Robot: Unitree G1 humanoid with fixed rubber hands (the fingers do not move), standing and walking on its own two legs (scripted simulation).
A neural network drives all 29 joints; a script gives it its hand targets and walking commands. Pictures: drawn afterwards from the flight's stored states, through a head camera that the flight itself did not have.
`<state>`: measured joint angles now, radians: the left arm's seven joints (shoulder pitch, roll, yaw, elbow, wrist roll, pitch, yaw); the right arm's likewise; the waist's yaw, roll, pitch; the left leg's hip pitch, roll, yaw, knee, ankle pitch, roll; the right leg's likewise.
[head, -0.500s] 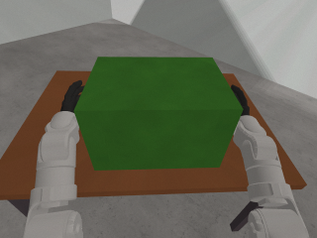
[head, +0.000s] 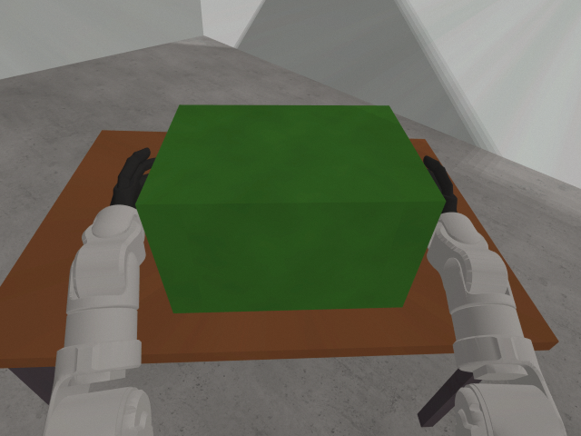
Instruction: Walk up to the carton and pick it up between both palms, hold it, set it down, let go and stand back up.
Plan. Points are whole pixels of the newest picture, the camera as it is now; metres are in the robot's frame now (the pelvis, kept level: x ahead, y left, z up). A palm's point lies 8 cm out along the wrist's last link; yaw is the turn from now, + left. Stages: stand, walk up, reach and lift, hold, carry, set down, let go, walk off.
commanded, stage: hold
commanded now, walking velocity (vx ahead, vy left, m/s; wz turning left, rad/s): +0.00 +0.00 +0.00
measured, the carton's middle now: (287, 203) +0.39 +0.00 +0.15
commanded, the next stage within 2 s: none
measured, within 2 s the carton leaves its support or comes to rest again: neither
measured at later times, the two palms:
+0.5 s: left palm (130, 206) +0.35 +0.20 +0.17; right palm (437, 214) +0.35 -0.21 +0.17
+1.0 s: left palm (131, 207) +0.35 +0.20 +0.17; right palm (439, 215) +0.35 -0.21 +0.17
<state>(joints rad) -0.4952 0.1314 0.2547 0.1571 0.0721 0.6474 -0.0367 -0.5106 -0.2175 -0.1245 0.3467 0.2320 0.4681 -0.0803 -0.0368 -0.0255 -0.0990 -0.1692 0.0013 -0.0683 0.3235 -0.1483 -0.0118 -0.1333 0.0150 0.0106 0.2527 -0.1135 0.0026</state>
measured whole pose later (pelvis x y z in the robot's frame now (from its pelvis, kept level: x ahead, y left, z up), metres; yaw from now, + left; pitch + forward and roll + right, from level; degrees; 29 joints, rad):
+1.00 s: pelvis +0.00 +0.00 +0.00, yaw +0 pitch +0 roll -1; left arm -0.52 0.13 0.26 0.20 0.08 0.65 -0.04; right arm -0.53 -0.21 -0.13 0.38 0.22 0.46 -0.08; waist -0.04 -0.02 -0.10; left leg -0.18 0.00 -0.07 0.32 -0.14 -0.01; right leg -0.14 0.01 0.01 0.25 -0.11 0.00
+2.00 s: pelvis +0.00 +0.00 +0.00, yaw +0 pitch +0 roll -1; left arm -0.54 0.14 0.26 0.24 0.07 0.63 -0.04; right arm -0.54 -0.21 -0.14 0.39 0.21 0.46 -0.08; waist -0.03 -0.03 -0.11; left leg -0.18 0.00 -0.07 0.32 -0.14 -0.01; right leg -0.15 0.01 0.01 0.26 -0.11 0.00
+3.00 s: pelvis +0.00 +0.00 +0.00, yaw +0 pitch +0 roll -1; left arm -0.52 0.13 0.27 0.20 0.08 0.64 -0.05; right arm -0.52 -0.21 -0.13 0.36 0.22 0.47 -0.09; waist -0.04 -0.02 -0.10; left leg -0.17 0.00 -0.06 0.32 -0.14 -0.01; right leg -0.14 0.02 0.01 0.25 -0.11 0.00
